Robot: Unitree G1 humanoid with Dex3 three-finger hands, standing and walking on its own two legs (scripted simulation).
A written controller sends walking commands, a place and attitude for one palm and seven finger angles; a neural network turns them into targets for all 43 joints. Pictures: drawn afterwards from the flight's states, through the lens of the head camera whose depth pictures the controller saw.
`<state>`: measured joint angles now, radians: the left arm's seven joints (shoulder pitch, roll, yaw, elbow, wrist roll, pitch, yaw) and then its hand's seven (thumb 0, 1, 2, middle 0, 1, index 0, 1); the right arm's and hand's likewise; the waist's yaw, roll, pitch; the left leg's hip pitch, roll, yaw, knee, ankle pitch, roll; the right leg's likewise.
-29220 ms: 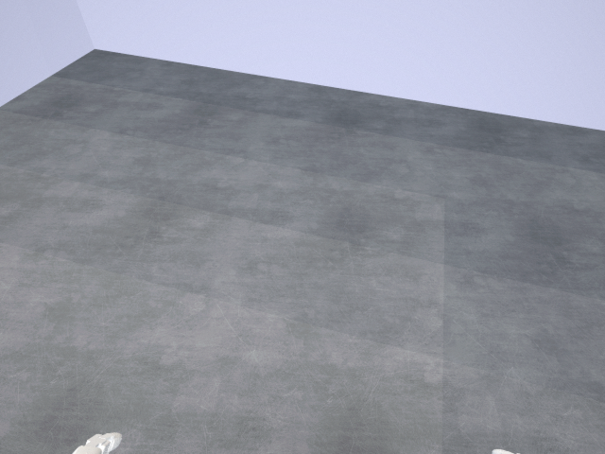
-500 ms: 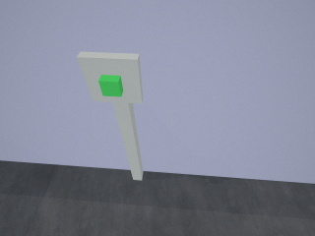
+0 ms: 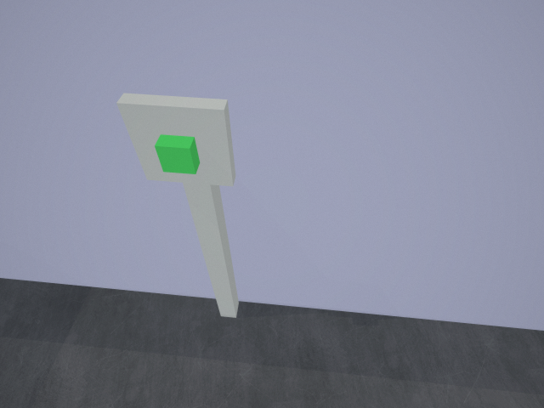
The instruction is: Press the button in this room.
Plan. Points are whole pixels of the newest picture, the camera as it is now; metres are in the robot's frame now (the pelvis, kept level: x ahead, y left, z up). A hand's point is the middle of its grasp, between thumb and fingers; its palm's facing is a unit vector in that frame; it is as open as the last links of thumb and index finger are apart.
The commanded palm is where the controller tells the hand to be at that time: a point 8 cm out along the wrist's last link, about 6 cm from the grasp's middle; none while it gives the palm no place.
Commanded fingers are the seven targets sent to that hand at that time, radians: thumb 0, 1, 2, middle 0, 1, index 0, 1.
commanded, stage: raise the hand and make a fist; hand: left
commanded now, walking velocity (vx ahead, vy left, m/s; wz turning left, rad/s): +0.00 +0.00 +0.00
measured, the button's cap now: (179, 153) +0.50 +0.20 +0.09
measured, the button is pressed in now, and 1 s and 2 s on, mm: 0 0 0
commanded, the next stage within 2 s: none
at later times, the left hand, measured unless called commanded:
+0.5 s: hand out of the picture +0.10 +0.18 -0.05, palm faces +0.05 -1.00 +0.01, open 5.0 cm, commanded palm +0.10 +0.24 -0.02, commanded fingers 0.00 0.90 0.90 -0.89 -1.05 -0.89 -1.05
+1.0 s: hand (105, 386) +0.14 +0.22 +0.02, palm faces +0.02 -1.00 -0.08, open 3.1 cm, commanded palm +0.12 +0.27 +0.03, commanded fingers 0.00 0.90 0.90 -1.30 -1.50 -1.30 -1.50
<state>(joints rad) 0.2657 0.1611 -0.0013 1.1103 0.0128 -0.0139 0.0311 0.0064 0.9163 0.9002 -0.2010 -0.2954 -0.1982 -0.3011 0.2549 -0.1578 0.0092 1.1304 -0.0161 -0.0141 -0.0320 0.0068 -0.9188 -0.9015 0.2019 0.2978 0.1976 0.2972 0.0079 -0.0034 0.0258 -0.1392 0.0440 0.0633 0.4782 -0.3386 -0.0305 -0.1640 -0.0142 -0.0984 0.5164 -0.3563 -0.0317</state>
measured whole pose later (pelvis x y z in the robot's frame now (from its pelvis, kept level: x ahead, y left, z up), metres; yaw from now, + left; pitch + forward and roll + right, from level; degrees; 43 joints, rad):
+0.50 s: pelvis -0.07 +0.00 -0.06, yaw +0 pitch +10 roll +1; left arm 0.51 0.17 0.14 0.12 -0.23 -0.48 -0.31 0.01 0.90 0.90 -0.63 -0.76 -0.63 -0.77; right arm 0.13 -0.27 -0.07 0.49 0.02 -0.24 -0.03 0.01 -0.91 -0.90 0.20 0.30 0.20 0.30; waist 0.04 -0.04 -0.10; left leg -0.69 0.05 0.00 1.00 -0.47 -0.03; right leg -0.70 -0.03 -0.11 1.01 -0.48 -0.05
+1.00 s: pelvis -0.07 +0.03 -0.05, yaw +0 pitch +8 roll -2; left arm 0.42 0.24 0.17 -0.10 -0.24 -0.31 -0.22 0.02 0.90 0.90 -1.24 -1.44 -1.24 -1.44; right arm 0.32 -0.26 0.02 0.57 0.03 -0.25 -0.05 0.02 -0.91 -0.90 0.21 0.30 0.20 0.30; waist -0.01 0.02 -0.07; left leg -0.64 0.03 0.02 0.95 -0.45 0.01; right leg -0.63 -0.04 -0.10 0.91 -0.42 0.00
